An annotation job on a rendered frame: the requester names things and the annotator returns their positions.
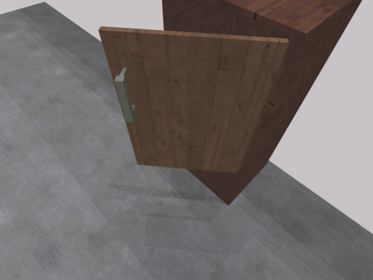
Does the cupboard door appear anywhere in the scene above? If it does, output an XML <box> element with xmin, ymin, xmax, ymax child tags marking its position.
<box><xmin>98</xmin><ymin>26</ymin><xmax>289</xmax><ymax>173</ymax></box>

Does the handle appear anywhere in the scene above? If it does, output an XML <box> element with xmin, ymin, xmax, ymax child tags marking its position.
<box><xmin>114</xmin><ymin>67</ymin><xmax>136</xmax><ymax>123</ymax></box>

